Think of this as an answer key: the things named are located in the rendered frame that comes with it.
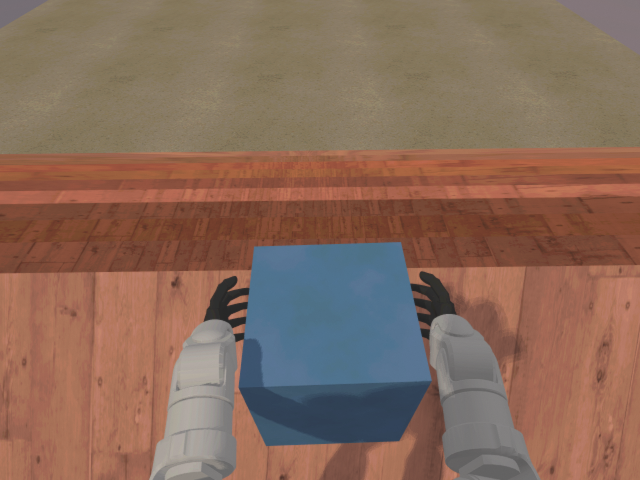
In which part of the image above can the right robot forearm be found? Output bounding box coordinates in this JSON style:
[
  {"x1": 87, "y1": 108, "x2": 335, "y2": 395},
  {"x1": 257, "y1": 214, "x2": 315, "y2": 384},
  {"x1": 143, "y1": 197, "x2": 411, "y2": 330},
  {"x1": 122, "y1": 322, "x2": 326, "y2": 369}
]
[{"x1": 429, "y1": 314, "x2": 541, "y2": 480}]

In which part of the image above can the left robot forearm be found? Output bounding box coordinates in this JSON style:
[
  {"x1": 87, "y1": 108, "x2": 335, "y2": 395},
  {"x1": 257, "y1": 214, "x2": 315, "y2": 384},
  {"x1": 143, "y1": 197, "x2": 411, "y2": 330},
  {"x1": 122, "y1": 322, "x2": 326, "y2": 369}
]
[{"x1": 149, "y1": 319, "x2": 238, "y2": 480}]

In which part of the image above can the carton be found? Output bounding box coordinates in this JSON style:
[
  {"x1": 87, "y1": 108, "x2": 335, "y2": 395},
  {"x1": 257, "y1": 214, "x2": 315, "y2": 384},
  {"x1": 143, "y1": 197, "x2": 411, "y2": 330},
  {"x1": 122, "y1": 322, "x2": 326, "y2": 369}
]
[{"x1": 238, "y1": 242, "x2": 432, "y2": 446}]

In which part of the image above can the robot right hand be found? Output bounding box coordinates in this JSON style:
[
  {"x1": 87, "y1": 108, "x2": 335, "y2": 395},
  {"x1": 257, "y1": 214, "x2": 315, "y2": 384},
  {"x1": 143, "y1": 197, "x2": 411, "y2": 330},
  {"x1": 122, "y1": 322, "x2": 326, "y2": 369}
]
[{"x1": 410, "y1": 271, "x2": 457, "y2": 340}]

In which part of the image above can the robot left hand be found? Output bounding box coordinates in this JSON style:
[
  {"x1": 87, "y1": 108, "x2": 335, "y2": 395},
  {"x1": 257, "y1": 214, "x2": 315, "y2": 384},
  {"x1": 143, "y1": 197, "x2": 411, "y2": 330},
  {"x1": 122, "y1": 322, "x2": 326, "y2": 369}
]
[{"x1": 204, "y1": 276, "x2": 249, "y2": 342}]

